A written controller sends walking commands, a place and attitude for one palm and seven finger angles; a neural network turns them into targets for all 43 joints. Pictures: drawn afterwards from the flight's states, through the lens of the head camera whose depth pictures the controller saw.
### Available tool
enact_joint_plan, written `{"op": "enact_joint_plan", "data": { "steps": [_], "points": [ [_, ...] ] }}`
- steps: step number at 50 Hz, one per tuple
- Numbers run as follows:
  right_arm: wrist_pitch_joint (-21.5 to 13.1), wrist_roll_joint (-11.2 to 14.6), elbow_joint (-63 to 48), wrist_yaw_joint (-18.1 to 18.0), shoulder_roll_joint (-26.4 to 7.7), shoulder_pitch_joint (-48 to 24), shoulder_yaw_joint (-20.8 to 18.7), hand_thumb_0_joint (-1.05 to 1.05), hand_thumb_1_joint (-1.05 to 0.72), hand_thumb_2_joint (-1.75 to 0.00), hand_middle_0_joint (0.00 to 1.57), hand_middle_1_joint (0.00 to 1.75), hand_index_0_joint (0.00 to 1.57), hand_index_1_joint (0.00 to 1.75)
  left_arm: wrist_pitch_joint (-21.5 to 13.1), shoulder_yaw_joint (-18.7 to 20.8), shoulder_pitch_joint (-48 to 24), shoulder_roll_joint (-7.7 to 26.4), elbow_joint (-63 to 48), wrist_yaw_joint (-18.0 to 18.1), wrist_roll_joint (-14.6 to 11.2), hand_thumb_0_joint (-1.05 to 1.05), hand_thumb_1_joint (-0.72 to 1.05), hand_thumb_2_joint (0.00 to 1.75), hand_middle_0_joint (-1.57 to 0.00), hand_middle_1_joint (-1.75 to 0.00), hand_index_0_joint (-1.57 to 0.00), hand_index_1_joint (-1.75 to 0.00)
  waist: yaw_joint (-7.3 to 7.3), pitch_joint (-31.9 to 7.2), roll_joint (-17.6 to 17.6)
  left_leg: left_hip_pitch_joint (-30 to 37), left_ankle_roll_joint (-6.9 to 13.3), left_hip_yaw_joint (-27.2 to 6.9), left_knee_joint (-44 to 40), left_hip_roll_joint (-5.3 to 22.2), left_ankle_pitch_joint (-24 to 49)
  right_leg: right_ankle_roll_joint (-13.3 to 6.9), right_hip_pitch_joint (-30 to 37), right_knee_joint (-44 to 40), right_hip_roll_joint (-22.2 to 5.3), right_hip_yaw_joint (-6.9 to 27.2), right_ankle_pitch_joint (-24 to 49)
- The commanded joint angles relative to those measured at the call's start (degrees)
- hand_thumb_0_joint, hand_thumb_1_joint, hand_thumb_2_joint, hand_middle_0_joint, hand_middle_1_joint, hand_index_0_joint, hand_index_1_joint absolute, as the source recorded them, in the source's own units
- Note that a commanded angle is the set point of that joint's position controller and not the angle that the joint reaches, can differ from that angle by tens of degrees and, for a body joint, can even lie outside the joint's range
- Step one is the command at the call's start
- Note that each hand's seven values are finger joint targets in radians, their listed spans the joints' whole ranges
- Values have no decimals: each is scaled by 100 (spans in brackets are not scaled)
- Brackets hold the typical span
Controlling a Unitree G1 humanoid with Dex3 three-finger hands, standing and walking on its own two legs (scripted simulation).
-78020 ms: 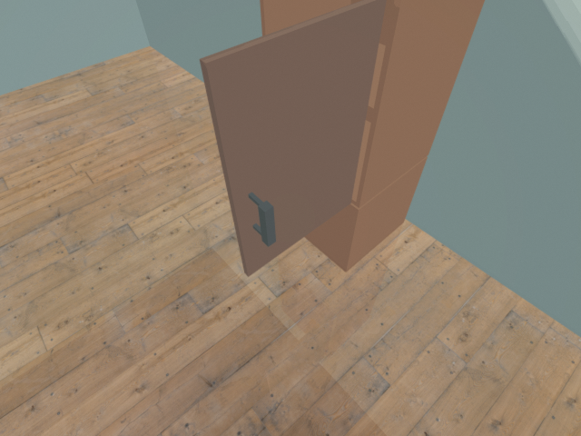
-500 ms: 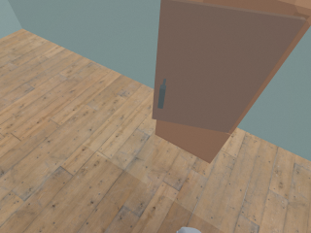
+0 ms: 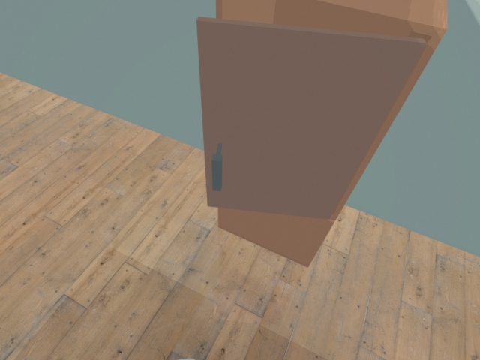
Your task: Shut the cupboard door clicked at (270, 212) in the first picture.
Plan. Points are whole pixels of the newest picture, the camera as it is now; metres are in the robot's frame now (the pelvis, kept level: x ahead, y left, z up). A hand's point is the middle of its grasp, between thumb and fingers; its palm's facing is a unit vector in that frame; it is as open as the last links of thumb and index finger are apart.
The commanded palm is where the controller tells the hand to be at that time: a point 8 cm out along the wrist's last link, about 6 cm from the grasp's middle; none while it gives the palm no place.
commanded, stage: take the last steps up to it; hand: left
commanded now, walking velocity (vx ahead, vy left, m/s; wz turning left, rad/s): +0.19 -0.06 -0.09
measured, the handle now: (218, 167) +0.59 +0.09 -0.11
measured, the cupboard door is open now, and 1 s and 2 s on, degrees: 20 20 20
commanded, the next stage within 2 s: come to a stop and stand still in 0.18 s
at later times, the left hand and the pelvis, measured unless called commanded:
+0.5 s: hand (180, 326) +0.21 +0.13 -0.16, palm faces -0.07 -0.97 -0.23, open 7.4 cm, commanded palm none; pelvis +0.11 -0.05 +0.00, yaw -3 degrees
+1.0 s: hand out of the picture +0.11 +0.20 -0.17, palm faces +0.04 -0.97 -0.22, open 7.4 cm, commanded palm none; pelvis +0.08 +0.00 +0.01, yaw -2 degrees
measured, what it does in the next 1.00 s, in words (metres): steps on the spot: left foot, then right foot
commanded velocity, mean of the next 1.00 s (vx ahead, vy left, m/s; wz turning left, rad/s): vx -0.03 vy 0.04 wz -0.02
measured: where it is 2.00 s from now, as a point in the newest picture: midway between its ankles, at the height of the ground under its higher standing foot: outside the picture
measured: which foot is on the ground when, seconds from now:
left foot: up 0.00-0.00, down 0.02-0.42, up 0.44-0.80, down 0.82-1.00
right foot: down 0.00-0.04, up 0.06-0.40, down 0.42-0.82, up 0.84-1.00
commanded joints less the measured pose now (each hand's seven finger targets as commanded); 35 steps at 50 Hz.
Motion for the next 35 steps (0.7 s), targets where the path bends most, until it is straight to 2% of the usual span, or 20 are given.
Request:
{"op": "enact_joint_plan", "data": {
  "steps": [1, 2, 3, 4, 6, 8, 11, 13, 16, 18, 19, 20, 21, 22, 23, 24, 26, 29, 31, 35],
  "points": [
    [-362, -51, 74, -104, -960, 1280, -154, 0, -90, -90, 20, 30, 20, 30, -82, 151, 67, 566, -286, 4, -107, 0, 90, 90, -20, -30, -20, -30, -475, -460, 1232, 2394, 420, -1336, -1741, 818, 813, -324, -1703, 1460, -415, 420, 390],
    [-322, -87, 120, -163, -1438, 1715, -250, 0, -90, -90, 20, 30, 20, 30, -72, 76, 44, 416, -431, -25, -108, 0, 90, 90, -20, -30, -20, -30, -579, -500, 2151, 2782, 1020, -2874, -2379, 2084, 661, -86, -2712, 2910, 30, -117, -1377],
    [-241, -57, 70, -197, -1423, 1616, -217, 0, -90, -90, 20, 30, 20, 30, -43, 105, -210, 597, -526, -28, -36, 0, 90, 90, -20, -30, -20, -30, -557, -243, 1441, 2244, 1321, -3026, -2597, 2322, 147, -153, -2822, 3665, -186, 349, -1491],
    [-266, -51, 22, -233, -1205, 1387, -150, 0, -90, -90, 20, 30, 20, 30, 5, 136, -334, 618, -463, -17, 29, 0, 90, 90, -20, -30, -20, -30, -435, 3, 1636, 1872, 1210, -2813, -2686, 2111, 337, -120, -3017, 4138, -375, 508, -1107],
    [-309, -40, -91, -249, -807, 1003, -29, 0, -90, -90, 20, 30, 20, 30, -10, 162, -446, 580, -382, -84, 20, 0, 90, 90, -20, -30, -20, -30, -273, 345, 844, 1347, 1074, -1991, -2663, 1758, 1075, -6, -2907, 4183, -581, 521, -466],
    [-371, -25, -44, -261, -689, 870, 7, 0, -90, -90, 20, 30, 20, 30, 23, 125, -208, 367, -269, -100, -3, 0, 90, 90, -20, -30, -20, -30, -83, 103, 654, 1583, 945, -1118, -2506, 1435, 2230, 112, -2700, 3833, -561, 384, -42],
    [-374, 5, 19, -242, -670, 871, -3, 0, -90, -90, 20, 30, 20, 30, 78, 78, -171, 248, -239, -86, -26, 0, 90, 90, -20, -30, -20, -30, -34, -145, 726, 1714, 953, -489, -2364, 1253, 2956, 192, -2349, 3089, -552, 156, 226],
    [-328, 1, 77, -206, -644, 890, -30, 0, -90, -90, 20, 30, 20, 30, 94, 57, -370, 224, -306, -85, -21, 0, 90, 90, -20, -30, -20, -30, -86, 17, 876, 1456, 956, -331, -2433, 1203, 2408, 210, -2145, 2471, -568, -2, 374],
    [-238, 9, 121, -201, -613, 684, -41, 0, -90, -90, 20, 30, 20, 30, 91, 30, -500, 202, -371, -48, -24, 0, 90, 90, -20, -30, -20, -30, -40, 187, 1017, 1125, 945, -252, -2135, 1142, 2466, 256, -1540, 1484, -451, -178, 537],
    [-171, 56, 162, -213, -573, 570, -56, 0, -90, -90, 20, 30, 20, 30, 60, 41, -134, 260, -224, 2, -31, 0, 90, 90, -20, -30, -20, -30, 154, -30, 765, 1022, 672, -66, -1521, 886, 2440, 274, -726, 508, -341, -261, 1402],
    [-168, 97, 201, -191, -455, 571, -36, 0, -90, -90, 20, 30, 20, 30, -2, 70, 174, 523, -128, 40, -30, 0, 90, 90, -20, -30, -20, -30, 294, -173, 348, 876, 410, 63, -1134, 591, 1938, 262, -199, -32, -529, 62, 2279],
    [-166, 150, 178, -154, -232, 703, -7, 0, -90, -90, 20, 30, 20, 30, -66, 123, 384, 899, -46, 110, -10, 0, 90, 90, -20, -30, -20, -30, 301, -504, -488, 269, 153, 197, -747, 209, 589, 4, 498, 18, -1301, 1083, 3769],
    [-89, 201, 191, -141, -85, 938, 3, 0, -90, -90, 20, 30, 20, 30, -95, 140, 340, 1195, -8, 147, -23, 0, 90, 90, -20, -30, -20, -30, 174, -638, -1177, 286, 15, 263, -274, -157, -1112, -509, 438, -204, -2167, 1566, 4577],
    [5, 223, 243, -150, -105, 1064, -29, 0, -90, -90, 20, 30, 20, 30, -71, 101, 199, 1260, -66, 147, -23, 0, 90, 90, -20, -30, -20, -30, 103, -679, -922, 669, 62, 77, 267, -164, -1645, -786, -30, -402, -2389, 1463, 4431],
    [69, 211, 242, -159, 27, 953, -32, 0, -90, -90, 20, 30, 20, 30, -44, 118, -17, 1184, -111, 184, -6, 0, 90, 90, -20, -30, -20, -30, 77, -523, -884, 551, 70, -95, 662, -162, -1664, -861, -162, -315, -2277, 1426, 4710],
    [141, 200, 280, -194, -30, 904, -43, 0, -90, -90, 20, 30, 20, 30, -33, 145, -126, 1101, -84, 240, 1, 0, 90, 90, -20, -30, -20, -30, 75, -558, -1478, 395, 55, -214, 1006, -132, -1703, -934, -71, -241, -2229, 1461, 5196],
    [164, 210, 229, -215, -247, 634, -76, 0, -90, -90, 20, 30, 20, 30, 10, 145, -190, 1016, -149, 306, -3, 0, 90, 90, -20, -30, -20, -30, 197, -559, -1460, -16, 37, -512, 1646, -195, -1613, -1044, 127, -68, -2288, 1401, 5911],
    [243, 186, 132, -153, -224, 387, -115, 0, -90, -90, 20, 30, 20, 30, 87, 227, -380, 1062, -286, 345, 12, 0, 90, 90, -20, -30, -20, -30, 203, -655, -701, -95, -18, -562, 2036, -309, -1256, -1039, -63, -196, -2272, 1191, 5047],
    [281, 145, 17, -101, -189, 257, -121, 0, -90, -90, 20, 30, 20, 30, 89, 258, -478, 1073, -414, 348, 39, 0, 90, 90, -20, -30, -20, -30, 172, -658, -538, -52, -52, -579, 1938, -333, -1023, -989, -361, -330, -2214, 1136, 4383],
    [227, 139, -128, -42, -178, 237, -108, 0, -90, -90, 20, 30, 20, 30, 104, 282, -630, 1145, -511, 320, 90, 0, 90, 90, -20, -30, -20, -30, 134, -751, -878, 237, -32, -476, 930, -324, -812, -895, -469, -454, -2082, 1099, 3004]
  ]
}}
